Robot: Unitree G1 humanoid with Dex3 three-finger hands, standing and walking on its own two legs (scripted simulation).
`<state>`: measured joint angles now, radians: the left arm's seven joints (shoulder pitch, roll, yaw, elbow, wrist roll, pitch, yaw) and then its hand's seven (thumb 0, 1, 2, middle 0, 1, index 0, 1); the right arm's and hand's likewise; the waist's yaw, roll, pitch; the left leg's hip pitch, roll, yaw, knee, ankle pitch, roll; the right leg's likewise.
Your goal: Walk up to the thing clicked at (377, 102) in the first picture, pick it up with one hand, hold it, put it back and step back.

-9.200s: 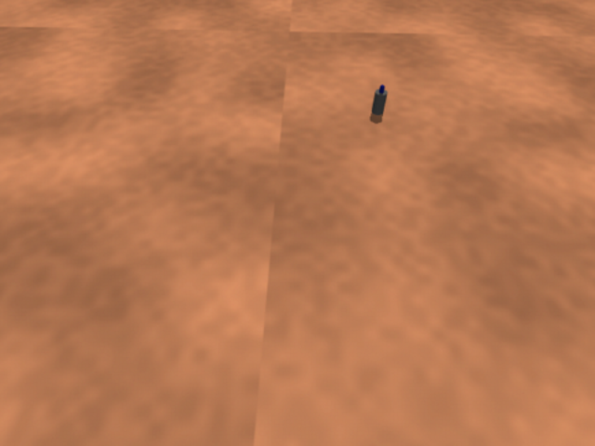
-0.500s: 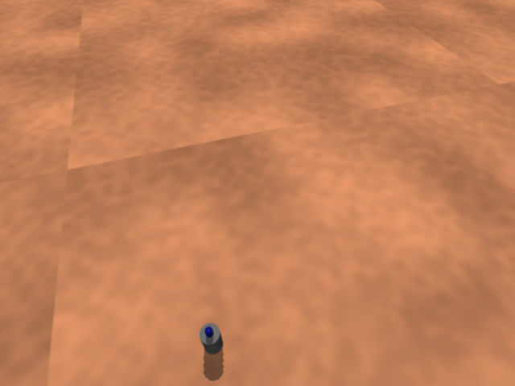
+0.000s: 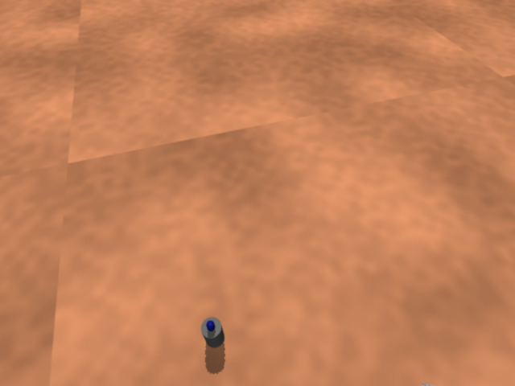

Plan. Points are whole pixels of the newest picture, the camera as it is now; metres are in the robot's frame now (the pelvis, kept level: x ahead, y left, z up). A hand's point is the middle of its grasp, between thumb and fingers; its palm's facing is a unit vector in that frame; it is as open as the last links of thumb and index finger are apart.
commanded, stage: go down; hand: left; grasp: from the side
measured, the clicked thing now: (212, 331) +0.38 +0.16 -0.70
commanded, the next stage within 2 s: none
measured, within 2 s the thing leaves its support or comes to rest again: neither
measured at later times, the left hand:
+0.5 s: hand out of the picture +0.14 +0.27 -0.20, palm faces +0.06 -0.95 -0.31, open 16.5 cm
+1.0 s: hand out of the picture +0.14 +0.29 -0.23, palm faces +0.09 -0.96 -0.27, open 17.4 cm
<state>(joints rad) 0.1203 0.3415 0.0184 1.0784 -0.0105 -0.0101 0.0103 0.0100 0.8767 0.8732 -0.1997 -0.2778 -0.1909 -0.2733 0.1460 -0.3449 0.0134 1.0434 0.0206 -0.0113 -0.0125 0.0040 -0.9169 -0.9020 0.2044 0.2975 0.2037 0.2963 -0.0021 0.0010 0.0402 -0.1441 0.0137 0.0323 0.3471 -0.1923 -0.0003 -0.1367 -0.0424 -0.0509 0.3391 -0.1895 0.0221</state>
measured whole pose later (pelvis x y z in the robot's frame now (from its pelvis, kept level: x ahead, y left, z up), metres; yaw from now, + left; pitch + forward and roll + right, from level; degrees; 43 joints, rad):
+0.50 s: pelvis -0.02 +0.01 -0.07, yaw -1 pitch +14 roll -2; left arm 0.14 0.34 0.24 0.70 0.04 0.09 -0.08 0.00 -0.33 0.07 -0.08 -0.08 -0.08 -0.07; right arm 0.25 -0.25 -0.03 0.64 0.02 -0.09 -0.03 0.01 -0.91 -0.90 0.20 0.30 0.20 0.30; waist -0.03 0.00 -0.08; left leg -0.76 0.04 0.02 0.98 -0.46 0.01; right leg -0.74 -0.04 -0.04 0.93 -0.43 0.02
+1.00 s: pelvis -0.02 +0.00 -0.12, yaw +0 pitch +21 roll -3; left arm 0.25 0.38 0.32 0.45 -0.03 0.11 -0.18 0.00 -0.53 0.02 -0.09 -0.05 -0.08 -0.05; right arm 0.20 -0.25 0.00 0.53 0.00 -0.19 -0.06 0.01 -0.92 -0.90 0.20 0.30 0.20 0.30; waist -0.03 -0.01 -0.13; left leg -1.06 0.05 -0.02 1.26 -0.57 0.00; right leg -1.02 -0.04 -0.07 1.21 -0.55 0.01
